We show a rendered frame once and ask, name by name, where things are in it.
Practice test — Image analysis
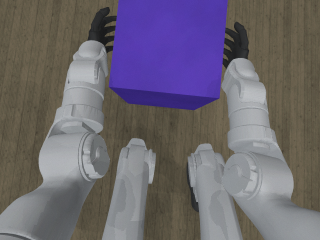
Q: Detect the robot right foot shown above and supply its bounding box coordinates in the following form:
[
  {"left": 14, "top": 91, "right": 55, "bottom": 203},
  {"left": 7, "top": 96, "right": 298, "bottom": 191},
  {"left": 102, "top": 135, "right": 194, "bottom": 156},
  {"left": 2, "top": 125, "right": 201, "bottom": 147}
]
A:
[{"left": 186, "top": 162, "right": 199, "bottom": 212}]

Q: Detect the carton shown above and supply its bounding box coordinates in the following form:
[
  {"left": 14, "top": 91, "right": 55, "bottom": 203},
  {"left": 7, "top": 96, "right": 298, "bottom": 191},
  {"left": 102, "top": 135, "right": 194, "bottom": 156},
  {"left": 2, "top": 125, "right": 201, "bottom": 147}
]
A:
[{"left": 108, "top": 0, "right": 228, "bottom": 110}]

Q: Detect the right robot upper arm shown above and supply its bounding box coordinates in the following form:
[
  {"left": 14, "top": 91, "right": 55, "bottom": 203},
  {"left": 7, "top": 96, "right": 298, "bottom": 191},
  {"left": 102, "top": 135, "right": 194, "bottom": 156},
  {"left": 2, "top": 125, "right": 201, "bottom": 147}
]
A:
[{"left": 221, "top": 150, "right": 320, "bottom": 240}]

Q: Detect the left robot upper arm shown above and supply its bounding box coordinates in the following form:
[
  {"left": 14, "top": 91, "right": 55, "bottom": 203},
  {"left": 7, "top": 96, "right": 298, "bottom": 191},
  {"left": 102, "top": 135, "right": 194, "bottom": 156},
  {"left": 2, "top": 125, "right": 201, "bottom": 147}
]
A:
[{"left": 0, "top": 131, "right": 110, "bottom": 240}]

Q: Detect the robot right forearm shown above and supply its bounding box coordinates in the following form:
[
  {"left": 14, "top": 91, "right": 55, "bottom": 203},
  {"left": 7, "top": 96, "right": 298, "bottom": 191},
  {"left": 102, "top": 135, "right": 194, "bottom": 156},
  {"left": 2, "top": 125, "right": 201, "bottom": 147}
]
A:
[{"left": 221, "top": 58, "right": 287, "bottom": 164}]

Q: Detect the robot left forearm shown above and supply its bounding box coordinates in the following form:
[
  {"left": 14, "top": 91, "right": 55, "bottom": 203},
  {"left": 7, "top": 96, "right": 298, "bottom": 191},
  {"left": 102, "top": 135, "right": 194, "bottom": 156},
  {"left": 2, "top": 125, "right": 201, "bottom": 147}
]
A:
[{"left": 38, "top": 40, "right": 109, "bottom": 173}]

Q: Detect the robot left hand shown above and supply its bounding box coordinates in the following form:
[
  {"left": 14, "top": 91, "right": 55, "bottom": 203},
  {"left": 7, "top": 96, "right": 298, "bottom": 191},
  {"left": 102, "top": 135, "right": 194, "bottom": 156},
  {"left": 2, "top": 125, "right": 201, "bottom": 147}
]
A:
[{"left": 87, "top": 7, "right": 117, "bottom": 53}]

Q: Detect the robot right hand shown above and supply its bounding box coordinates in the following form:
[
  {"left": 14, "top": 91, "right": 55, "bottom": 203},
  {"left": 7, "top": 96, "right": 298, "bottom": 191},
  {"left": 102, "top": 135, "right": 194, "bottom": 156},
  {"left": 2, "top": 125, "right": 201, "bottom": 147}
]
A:
[{"left": 222, "top": 22, "right": 249, "bottom": 69}]

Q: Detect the left robot thigh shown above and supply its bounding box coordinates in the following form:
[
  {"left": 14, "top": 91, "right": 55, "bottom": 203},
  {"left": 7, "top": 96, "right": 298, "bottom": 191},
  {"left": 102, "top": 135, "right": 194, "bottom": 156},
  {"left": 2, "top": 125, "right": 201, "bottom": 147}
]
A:
[{"left": 102, "top": 144, "right": 156, "bottom": 240}]

